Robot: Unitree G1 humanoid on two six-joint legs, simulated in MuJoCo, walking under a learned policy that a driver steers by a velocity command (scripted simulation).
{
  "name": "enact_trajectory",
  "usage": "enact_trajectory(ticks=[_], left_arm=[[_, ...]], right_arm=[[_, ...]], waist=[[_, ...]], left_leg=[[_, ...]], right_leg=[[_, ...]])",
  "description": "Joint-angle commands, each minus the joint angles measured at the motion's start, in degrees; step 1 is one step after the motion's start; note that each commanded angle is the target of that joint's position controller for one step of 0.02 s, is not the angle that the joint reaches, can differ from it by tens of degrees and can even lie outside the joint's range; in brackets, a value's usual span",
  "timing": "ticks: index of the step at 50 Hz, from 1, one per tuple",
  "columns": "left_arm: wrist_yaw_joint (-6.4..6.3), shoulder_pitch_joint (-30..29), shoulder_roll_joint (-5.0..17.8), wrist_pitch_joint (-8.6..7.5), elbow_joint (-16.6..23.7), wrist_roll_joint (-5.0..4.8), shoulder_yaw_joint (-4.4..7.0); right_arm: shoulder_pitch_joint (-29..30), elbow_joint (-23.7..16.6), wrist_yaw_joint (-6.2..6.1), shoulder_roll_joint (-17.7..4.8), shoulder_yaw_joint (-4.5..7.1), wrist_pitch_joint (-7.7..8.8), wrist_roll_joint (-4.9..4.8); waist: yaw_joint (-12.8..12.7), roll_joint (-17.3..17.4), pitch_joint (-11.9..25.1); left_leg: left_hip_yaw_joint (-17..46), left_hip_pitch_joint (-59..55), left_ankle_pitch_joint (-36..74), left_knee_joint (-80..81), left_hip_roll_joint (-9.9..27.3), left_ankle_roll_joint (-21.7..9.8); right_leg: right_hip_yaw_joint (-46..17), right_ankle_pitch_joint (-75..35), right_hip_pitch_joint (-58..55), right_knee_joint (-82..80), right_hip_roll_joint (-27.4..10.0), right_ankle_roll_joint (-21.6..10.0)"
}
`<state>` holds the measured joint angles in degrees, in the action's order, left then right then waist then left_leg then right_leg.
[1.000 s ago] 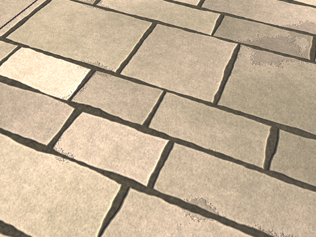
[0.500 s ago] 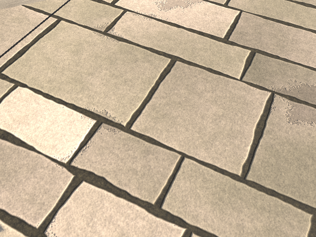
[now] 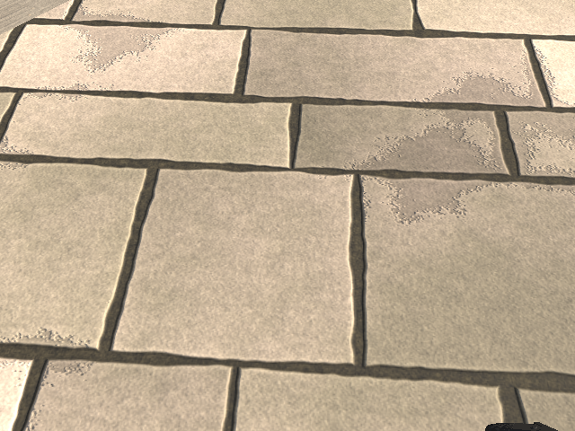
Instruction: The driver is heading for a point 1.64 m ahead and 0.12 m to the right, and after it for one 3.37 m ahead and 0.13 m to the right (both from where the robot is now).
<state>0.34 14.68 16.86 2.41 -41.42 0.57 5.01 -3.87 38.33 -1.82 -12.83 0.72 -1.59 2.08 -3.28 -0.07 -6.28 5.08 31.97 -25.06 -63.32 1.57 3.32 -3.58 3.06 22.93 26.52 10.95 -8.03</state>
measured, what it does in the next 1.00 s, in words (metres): steps on the spot, turning right: left foot, then right foot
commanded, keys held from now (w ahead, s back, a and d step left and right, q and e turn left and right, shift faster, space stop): e+shift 0.18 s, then shift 0.82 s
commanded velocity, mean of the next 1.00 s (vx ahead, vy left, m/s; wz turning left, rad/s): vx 0.02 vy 0.00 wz -0.39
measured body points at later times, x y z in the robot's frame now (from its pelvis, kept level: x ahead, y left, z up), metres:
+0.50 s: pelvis +0.05 +0.09 +0.02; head +0.08 +0.11 +0.47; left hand +0.27 +0.31 -0.10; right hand +0.07 -0.22 -0.07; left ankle +0.10 +0.17 -0.72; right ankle -0.03 -0.04 -0.64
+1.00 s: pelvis +0.04 +0.07 +0.02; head +0.03 +0.07 +0.47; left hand +0.23 +0.27 -0.11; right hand -0.01 -0.19 -0.12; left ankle +0.10 +0.17 -0.72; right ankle -0.03 -0.01 -0.72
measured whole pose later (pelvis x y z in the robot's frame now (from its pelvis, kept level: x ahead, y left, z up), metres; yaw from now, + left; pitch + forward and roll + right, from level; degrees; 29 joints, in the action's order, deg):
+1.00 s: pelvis +0.04 +0.07 +0.02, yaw -22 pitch -2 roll +0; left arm -1.8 10.5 13.9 0.4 -53.1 0.5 -0.9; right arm -14.3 53.2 -0.6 -14.3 1.2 -1.1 0.7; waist 1.7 0.4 -1.4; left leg 1.2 10.2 -9.7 -21.8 -1.5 -0.5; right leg -5.1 15.1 5.2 22.4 3.4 -2.2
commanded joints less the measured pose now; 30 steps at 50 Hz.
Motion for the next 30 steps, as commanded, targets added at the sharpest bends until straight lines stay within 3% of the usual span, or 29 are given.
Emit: enact_trajectory(ticks=[1, 4, 6, 9, 13, 14, 15, 16, 17, 18, 19, 21, 25, 30], left_arm=[[-0.18, 0.82, 9.92, -0.18, 4.17, 0.19, 3.02], [0.02, 0.61, 10.31, 0.66, 4.82, 0.30, 3.44], [0.24, 0.68, 10.52, 0.86, 4.97, 0.47, 3.65], [0.60, 0.08, 10.77, 0.94, 5.19, 0.75, 3.82], [0.75, -2.65, 9.28, 0.72, 5.39, 0.24, 2.93], [0.44, -1.87, 8.18, 0.46, 5.16, -0.20, 2.40], [0.05, 1.97, 5.41, 0.25, 5.07, -0.51, 1.56], [-0.37, 0.40, 7.39, -0.04, 5.85, 0.14, 2.10], [-0.45, -1.33, 11.35, -0.31, 5.44, 1.95, 2.87], [-0.02, -0.03, 10.52, -0.29, 4.61, 1.64, 2.70], [0.38, 1.48, 9.41, 0.06, 3.65, 1.38, 2.22], [1.04, 2.42, 8.38, 0.75, 2.70, 0.88, 1.54], [0.50, -2.92, 6.47, 1.41, 3.18, 0.07, 0.09], [-0.19, -4.14, 4.45, 1.70, 1.40, -0.89, -1.66]], right_arm=[[-5.18, -2.10, -0.33, -6.38, 1.93, -0.78, -0.49], [-2.19, -2.94, -0.29, -7.10, 2.12, -0.77, -0.59], [-1.13, -3.12, -0.30, -7.43, 2.18, -0.36, -0.80], [-1.00, -3.01, -0.40, -8.10, 2.27, 0.57, -1.41], [-8.04, -0.87, -1.12, -9.21, 2.70, 1.54, -1.62], [-8.80, -0.67, -1.59, -10.53, 3.09, 1.76, -1.29], [-6.93, -2.21, -1.99, -14.65, 3.80, 1.62, -0.73], [-2.15, -4.11, -1.36, -18.45, 4.26, 1.42, 0.60], [-3.88, -2.94, -0.77, -14.99, 3.95, 1.20, 0.36], [-2.34, -2.93, -0.28, -12.18, 3.12, 1.19, -0.51], [-1.33, -3.07, 0.13, -11.26, 2.92, 1.20, -0.72], [-2.34, -3.14, 0.19, -10.77, 2.70, 1.21, -0.90], [-9.33, -0.66, 0.27, -11.17, 2.92, 1.52, -1.10], [-10.64, 1.56, 0.88, -11.83, 3.15, 0.91, -0.63]], waist=[[2.13, -1.10, 12.71], [0.70, -3.94, 10.82], [0.02, -5.26, 9.97], [-0.28, -7.20, 9.66], [2.90, -9.40, 10.48], [3.40, -6.61, 10.18], [1.22, 3.78, 11.35], [1.72, 12.51, 7.19], [1.75, 6.12, 6.91], [0.13, 4.11, 7.21], [-0.32, 4.19, 7.54], [0.57, 7.25, 7.97], [4.49, 8.19, 7.73], [5.47, 12.65, 8.34]], left_leg=[[0.56, -1.87, 2.99, 5.96, -1.33, 0.18], [1.65, -0.90, 5.13, 11.04, -2.64, -0.16], [2.14, -1.69, 5.46, 14.59, -3.66, -0.75], [2.44, -5.53, 4.71, 20.62, -5.67, -2.11], [0.69, -20.03, 8.13, 36.86, -6.34, -4.40], [2.84, -24.69, 9.36, 44.09, -3.30, -5.41], [15.37, -27.18, 0.60, 50.63, 8.79, -8.56], [29.42, -21.68, 1.48, 54.91, 18.69, -14.59], [25.88, -17.27, 10.93, 51.49, 18.20, -16.86], [19.36, -15.85, 17.69, 49.01, 14.42, -15.85], [13.99, -16.22, 22.76, 47.33, 11.07, -14.66], [9.74, -19.31, 31.46, 45.51, 8.65, -14.41], [9.09, -28.44, 35.26, 43.60, 8.80, -14.53], [8.16, -27.04, 32.93, 43.30, 8.09, -14.14]], right_leg=[[-23.24, -1.18, -9.54, -9.26, -15.10, -4.23], [-27.34, 13.69, -9.70, -11.33, -13.83, -2.63], [-29.52, 17.32, -10.14, -11.51, -13.28, -2.02], [-32.16, 16.27, -10.39, -10.49, -12.64, -1.33], [-31.74, 12.90, -5.40, -7.90, -10.85, 2.21], [-29.72, 20.21, -2.05, -5.48, -8.14, 4.60], [-21.90, 29.02, 1.28, 6.13, -3.07, 7.45], [-8.13, 28.89, 9.04, 19.85, 4.63, 8.94], [-8.91, 25.52, 6.24, 29.20, -0.69, 9.65], [-8.88, 22.71, 4.11, 32.94, -0.75, 9.42], [-8.27, 20.58, 3.27, 36.88, -0.58, 9.64], [-6.17, 20.45, 4.85, 41.77, -0.44, 10.19], [-5.60, 22.44, 7.21, 32.21, -2.33, 11.35], [0.81, 25.61, -5.81, 10.60, -5.14, 9.94]])
Velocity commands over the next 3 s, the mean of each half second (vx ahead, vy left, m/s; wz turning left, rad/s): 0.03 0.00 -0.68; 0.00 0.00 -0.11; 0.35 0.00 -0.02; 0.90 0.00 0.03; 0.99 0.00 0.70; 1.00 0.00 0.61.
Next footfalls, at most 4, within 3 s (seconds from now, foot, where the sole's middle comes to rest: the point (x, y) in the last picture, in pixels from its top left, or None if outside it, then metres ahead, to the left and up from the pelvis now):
0.28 left None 0.14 0.15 -0.76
0.70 right None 0.01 -0.02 -0.76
1.90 right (390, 373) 0.55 -0.17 -0.76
2.36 left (386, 213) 1.00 -0.18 -0.76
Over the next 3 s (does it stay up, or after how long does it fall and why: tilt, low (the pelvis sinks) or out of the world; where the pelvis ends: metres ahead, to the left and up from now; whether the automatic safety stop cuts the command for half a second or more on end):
stays up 1.42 -0.22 0.01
